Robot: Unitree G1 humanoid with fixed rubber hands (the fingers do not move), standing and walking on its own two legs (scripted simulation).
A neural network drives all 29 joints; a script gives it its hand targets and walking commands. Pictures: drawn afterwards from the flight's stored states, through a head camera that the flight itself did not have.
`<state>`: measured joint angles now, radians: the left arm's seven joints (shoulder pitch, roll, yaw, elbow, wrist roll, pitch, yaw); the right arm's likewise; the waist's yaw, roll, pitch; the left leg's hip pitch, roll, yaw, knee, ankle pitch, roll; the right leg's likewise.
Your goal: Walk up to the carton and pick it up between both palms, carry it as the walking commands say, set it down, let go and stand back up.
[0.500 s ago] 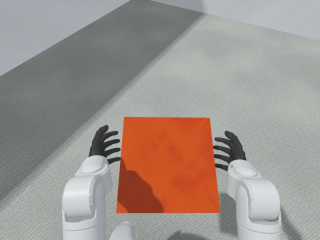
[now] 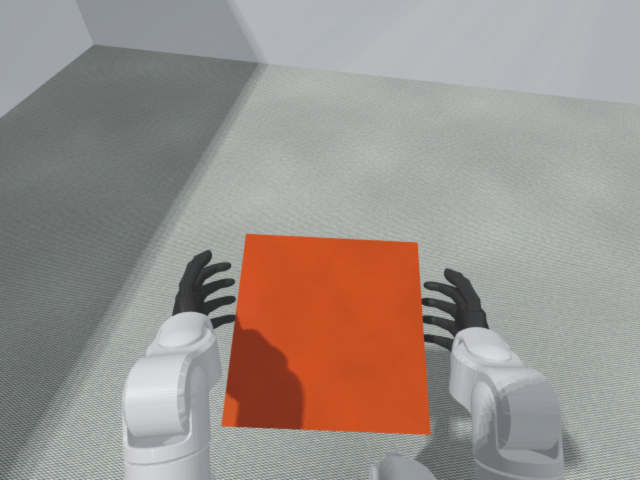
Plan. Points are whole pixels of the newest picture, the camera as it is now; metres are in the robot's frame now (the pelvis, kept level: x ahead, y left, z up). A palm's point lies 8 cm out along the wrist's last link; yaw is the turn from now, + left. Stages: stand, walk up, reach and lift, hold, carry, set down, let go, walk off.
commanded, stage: carry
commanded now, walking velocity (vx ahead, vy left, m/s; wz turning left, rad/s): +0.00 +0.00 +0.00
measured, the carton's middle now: (326, 336) +0.30 +0.00 -0.01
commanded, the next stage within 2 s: none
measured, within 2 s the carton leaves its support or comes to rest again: neither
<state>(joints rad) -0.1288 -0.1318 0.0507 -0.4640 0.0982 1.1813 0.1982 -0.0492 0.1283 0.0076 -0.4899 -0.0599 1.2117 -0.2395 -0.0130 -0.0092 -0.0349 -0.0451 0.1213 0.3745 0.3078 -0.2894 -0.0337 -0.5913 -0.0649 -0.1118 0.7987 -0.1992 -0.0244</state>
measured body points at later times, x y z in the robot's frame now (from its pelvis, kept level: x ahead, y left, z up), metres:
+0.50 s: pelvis +0.29 -0.02 +0.00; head +0.30 -0.03 +0.44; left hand +0.59 +0.10 +0.10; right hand +0.54 -0.20 +0.08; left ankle +0.37 +0.11 -0.74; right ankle +0.24 -0.09 -0.75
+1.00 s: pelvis +0.39 -0.01 -0.01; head +0.40 -0.01 +0.44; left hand +0.69 +0.12 +0.09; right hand +0.65 -0.18 +0.08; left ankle +0.37 +0.11 -0.74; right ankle +0.25 -0.09 -0.72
